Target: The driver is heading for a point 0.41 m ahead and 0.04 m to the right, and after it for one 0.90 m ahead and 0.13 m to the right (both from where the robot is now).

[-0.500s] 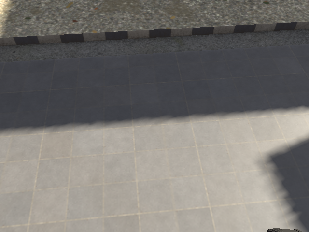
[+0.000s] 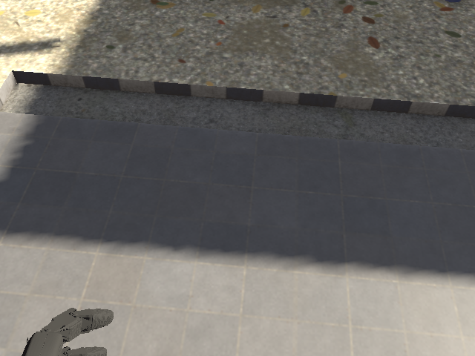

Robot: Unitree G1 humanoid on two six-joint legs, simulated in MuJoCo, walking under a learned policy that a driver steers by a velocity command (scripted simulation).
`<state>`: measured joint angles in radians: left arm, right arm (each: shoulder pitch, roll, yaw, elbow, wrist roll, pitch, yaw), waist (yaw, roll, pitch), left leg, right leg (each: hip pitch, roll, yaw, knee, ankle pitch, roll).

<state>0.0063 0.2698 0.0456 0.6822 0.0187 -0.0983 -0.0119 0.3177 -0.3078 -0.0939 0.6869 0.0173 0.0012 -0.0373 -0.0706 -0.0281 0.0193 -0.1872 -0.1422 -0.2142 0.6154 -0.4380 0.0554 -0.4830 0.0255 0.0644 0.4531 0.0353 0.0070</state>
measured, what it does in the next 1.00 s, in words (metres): walks ahead: left foot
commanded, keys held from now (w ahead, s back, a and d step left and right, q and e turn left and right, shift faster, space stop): no key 0.80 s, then w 0.20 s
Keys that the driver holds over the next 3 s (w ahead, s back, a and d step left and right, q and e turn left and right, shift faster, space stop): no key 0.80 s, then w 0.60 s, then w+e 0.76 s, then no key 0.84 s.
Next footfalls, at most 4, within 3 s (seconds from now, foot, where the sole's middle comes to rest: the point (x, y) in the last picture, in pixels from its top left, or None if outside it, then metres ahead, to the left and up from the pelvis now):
0.34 left None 0.09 0.13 -0.76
1.48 left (164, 345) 0.50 0.18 -0.76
2.04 right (254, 251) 0.77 -0.09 -0.76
2.48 left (219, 177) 1.07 0.01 -0.76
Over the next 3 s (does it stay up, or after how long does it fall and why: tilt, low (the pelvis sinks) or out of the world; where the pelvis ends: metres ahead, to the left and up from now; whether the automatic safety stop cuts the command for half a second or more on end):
stays up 0.94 -0.06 0.01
